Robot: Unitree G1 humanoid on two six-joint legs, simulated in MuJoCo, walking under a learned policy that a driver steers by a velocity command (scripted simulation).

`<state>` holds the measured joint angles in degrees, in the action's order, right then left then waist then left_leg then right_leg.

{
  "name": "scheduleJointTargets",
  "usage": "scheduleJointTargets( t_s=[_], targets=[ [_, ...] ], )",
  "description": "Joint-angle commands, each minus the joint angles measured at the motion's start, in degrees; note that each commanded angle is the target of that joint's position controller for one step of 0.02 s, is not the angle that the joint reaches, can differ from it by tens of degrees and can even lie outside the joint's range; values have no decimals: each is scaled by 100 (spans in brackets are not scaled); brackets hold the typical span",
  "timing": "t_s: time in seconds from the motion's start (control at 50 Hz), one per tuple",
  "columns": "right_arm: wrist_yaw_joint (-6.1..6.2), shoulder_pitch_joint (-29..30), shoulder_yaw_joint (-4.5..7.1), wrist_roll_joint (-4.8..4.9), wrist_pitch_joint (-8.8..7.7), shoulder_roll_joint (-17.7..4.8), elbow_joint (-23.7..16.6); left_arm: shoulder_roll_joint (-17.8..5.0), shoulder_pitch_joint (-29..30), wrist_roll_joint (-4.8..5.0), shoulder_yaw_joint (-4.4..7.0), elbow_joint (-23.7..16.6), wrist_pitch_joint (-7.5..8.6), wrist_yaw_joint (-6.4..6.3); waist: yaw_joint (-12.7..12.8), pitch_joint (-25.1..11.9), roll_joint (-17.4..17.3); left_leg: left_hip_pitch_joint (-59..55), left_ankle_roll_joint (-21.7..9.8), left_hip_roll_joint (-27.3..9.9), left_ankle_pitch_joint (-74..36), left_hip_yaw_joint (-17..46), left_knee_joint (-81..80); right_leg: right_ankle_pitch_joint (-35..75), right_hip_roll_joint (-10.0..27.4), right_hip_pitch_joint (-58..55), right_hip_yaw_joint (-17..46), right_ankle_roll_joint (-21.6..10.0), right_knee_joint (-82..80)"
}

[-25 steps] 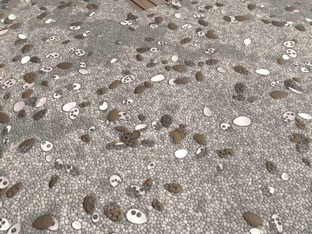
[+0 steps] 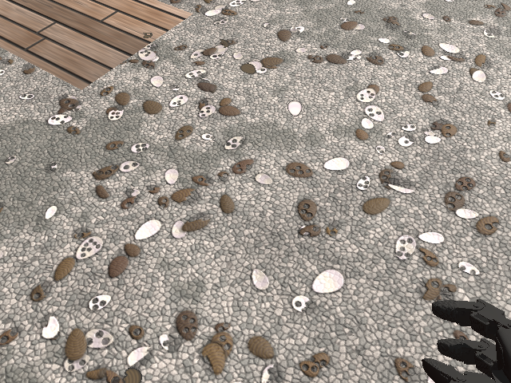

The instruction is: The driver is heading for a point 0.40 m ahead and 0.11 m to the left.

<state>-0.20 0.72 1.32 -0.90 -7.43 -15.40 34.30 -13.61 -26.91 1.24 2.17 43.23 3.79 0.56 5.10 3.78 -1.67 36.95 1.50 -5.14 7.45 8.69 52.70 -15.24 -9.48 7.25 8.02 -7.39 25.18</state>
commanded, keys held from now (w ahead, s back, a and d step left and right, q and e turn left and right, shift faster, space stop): w+q+shift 0.18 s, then shift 0.82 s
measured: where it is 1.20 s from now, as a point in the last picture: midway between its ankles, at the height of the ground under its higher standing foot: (239, 333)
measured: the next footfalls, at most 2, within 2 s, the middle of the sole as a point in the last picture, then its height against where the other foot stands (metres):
left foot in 0.22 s outside the picture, level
right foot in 0.70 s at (282, 305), level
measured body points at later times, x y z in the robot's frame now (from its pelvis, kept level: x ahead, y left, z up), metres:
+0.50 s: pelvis +0.40 +0.12 +0.00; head +0.45 +0.13 +0.45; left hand +0.57 +0.39 -0.09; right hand +0.49 -0.14 -0.12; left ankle +0.41 +0.16 -0.74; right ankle +0.53 -0.04 -0.68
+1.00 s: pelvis +0.57 +0.15 -0.01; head +0.59 +0.16 +0.44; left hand +0.65 +0.41 -0.14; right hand +0.72 -0.10 -0.13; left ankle +0.56 +0.29 -0.74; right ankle +0.66 +0.05 -0.74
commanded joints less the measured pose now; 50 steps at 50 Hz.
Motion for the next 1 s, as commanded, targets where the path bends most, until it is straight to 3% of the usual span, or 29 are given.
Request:
scheduleJointTargets(
  t_s=[0.02, 0.1, 0.14, 0.18, 0.2, 0.22, 0.24, 0.26, 0.28, 0.3, 0.32, 0.34, 0.36, 0.4, 0.46, 0.54, 0.6, 0.66, 0.7, 0.72, 0.74, 0.76, 0.8, 0.82, 0.84, 0.88, 0.94, 0.98, 1.0],
  targets=[
    [-84, 521, -9, -5, -3, -85, -333, -735, 440, -22, 173, -399, 120, -143, 50, 218, 429, -1016, 120, 155, -1974, -846, -1415, 556, 1039, 1408, 614, -626, -1453],
    [-166, 936, 83, 246, -2, -363, -456, -954, 10, -6, 208, -41, 173, -69, 363, 432, 568, -457, -176, 202, -2087, -908, -2340, 960, 1644, -64, 402, -528, -1713],
    [-267, 853, 154, 318, -42, -526, -489, -978, 23, -78, 207, 145, 118, -88, 184, 437, 523, -98, -448, 279, -1720, -988, -2560, 2334, 1906, -1044, 87, -350, -1486],
    [-285, 72, 325, 385, 1, -843, -373, -1273, 302, -293, 275, 117, 55, -104, -358, -284, 803, -757, -680, 758, -1013, -1323, -2174, 5355, 1971, -1729, -268, -141, -663],
    [-241, -781, 437, 370, 59, -1049, -179, -1315, 388, -394, 288, 102, -5, -111, -790, -781, 926, -1555, -803, 955, -691, -1402, -1988, 6785, 1939, -1815, -331, -72, 392],
    [-182, -2067, 479, 320, 134, -1091, 145, -1379, 799, -377, 282, 27, -67, -128, -1528, -1246, 753, -2965, -926, 798, -1141, -1257, -2260, 7103, 1817, -1156, -504, 101, 1991],
    [-132, -3018, 417, 196, 198, -1283, 439, -943, 850, -467, 169, -151, -61, -166, -1594, -1936, -494, -4906, -1024, -18, -1551, 54, -1703, 3393, 1343, 429, -492, 293, 4291],
    [-256, -2903, 463, 0, 57, -1552, 492, -234, -703, -86, -50, -64, 69, -30, -593, -2863, -2746, -6710, -2415, -1551, -750, 3814, -2802, -1731, 100, 2656, -79, 710, 6323],
    [-242, -2493, 407, -1, 94, -895, 332, -911, -279, 21, 7, 40, 154, -14, -975, -2766, -1176, -6481, -2094, -1354, 100, 3950, -3242, -1303, 526, 2948, 349, 534, 6400],
    [-202, -1961, 325, 2, 118, -699, 184, -1197, 871, 102, 71, -273, 219, 6, -1054, -1780, -324, -5365, -1820, -1236, -607, 2802, -3266, -929, 813, 2947, 238, 473, 6008],
    [-235, -1626, 316, 22, 116, -820, 207, -1086, 1428, -3, 45, -445, 246, -32, -853, -1136, 590, -4197, -1593, -1035, -1814, 2171, -3351, -798, 1007, 2671, 16, 486, 5567],
    [-247, -1474, 298, 30, 85, -825, 246, -1074, 1586, -104, 80, -478, 235, -71, -673, -802, 672, -3528, -1591, -856, -3148, 1576, -3314, -766, 1144, 2527, -74, 571, 5135],
    [-227, -1431, 233, -9, 67, -705, 310, -1026, 1414, -109, 91, -447, 186, -74, -453, -674, 472, -3056, -1528, -674, -3788, 1110, -3449, -721, 1257, 2264, -114, 622, 4817],
    [-192, -1526, 186, 80, 13, -573, 517, -758, 1157, -173, 32, -390, 78, -100, -309, -691, 81, -2868, -1195, -431, -4788, 562, -3520, -511, 1405, 2141, -237, 754, 3971],
    [-45, -1516, 245, 102, 91, -874, 673, -616, 1303, -195, -4, -393, 15, -106, -298, -911, 20, -2683, -1139, -158, -5459, -76, -3605, 272, 1219, 2006, -575, 936, 2936],
    [162, -1909, 195, 188, 336, -795, 903, -530, 2215, -197, -22, -527, 45, -30, -755, -938, -94, -2947, -600, 217, -4494, -453, -3557, 2009, 940, 1795, -772, 924, 1244],
    [285, -2094, 185, 99, 501, -773, 1037, -586, 2621, -209, -5, -621, 113, 97, -895, -758, -212, -3343, -503, 41, -3887, -240, -3391, 2269, 881, 1904, -700, 853, 655],
    [325, -1974, 197, 20, 617, -756, 1069, -761, 2364, -250, 44, -506, 213, 156, -696, -665, -259, -3664, -585, -204, -4294, 51, -2773, 1669, 851, 1871, -662, 638, 399],
    [315, -1685, 200, 3, 627, -822, 960, -904, 1513, -336, 84, -245, 311, 122, -228, -1041, -124, -3369, -348, 6, -4664, -15, -1709, 3158, 1075, 651, -496, 269, -225],
    [272, -2046, 172, -89, 570, -703, 897, -1212, 1236, -415, 132, -219, 286, 63, -376, -1666, 533, -2258, 4, 395, -2836, 49, -566, 5464, 1971, -955, 443, -503, 404],
    [190, -2502, 83, -18, 584, -395, 1083, -716, 1029, -374, 38, -147, 151, -9, -247, -2398, 1496, -1140, 504, 940, 1717, -166, 1087, 6474, 3168, -2075, 1672, -1640, 432],
    [100, -2297, 194, 83, 594, -886, 1062, -464, 1012, -237, -52, -71, 56, -48, -154, -2325, 1019, -858, 476, 876, 3289, 89, 1578, 5913, 3267, -1675, 1979, -1677, 159],
    [76, -1753, 203, 211, 757, -734, 988, -530, 1831, -171, -50, -188, -43, -91, -425, -1216, 300, -624, 319, 562, 2987, -55, 1445, 3950, 2767, -319, 1358, -1049, -230],
    [122, -1636, 215, 109, 879, -715, 1011, -582, 2070, -183, -43, -229, -72, -111, -493, -920, 224, -952, 276, 422, 2772, -200, 915, 3162, 2531, 465, 1081, -779, -474],
    [150, -1796, 181, 94, 974, -516, 1046, -728, 2317, -220, 4, -228, -151, -110, -729, -764, 497, -1392, 290, 377, 2589, -375, 193, 2360, 2263, 1008, 806, -604, -649],
    [185, -1955, 111, 62, 1025, -312, 1229, -825, 2345, -273, 81, -184, -277, -100, -705, -849, 880, -2160, 296, 494, 1954, -716, -694, 2024, 1928, 1477, 440, -526, -841],
    [157, -2030, 135, 44, 1020, -324, 1414, -754, 2222, -164, 77, -25, -289, -113, -778, -1136, 815, -2968, 83, 539, 387, -869, -1967, 854, 1817, 1521, 204, -321, -721],
    [170, -1759, 162, -121, 1015, -496, 1308, -547, 1908, -177, 10, 175, -259, -100, -715, -894, 608, -3158, -218, 287, 194, -582, -2543, -854, 1525, 1854, 74, 236, -678],
    [213, -1512, 226, -144, 1015, -872, 1191, -537, 1767, -236, 13, 192, -249, -86, -480, -597, 95, -2662, -470, -133, 914, -114, -2847, -1240, 1218, 1867, -188, 533, -470]
  ],
)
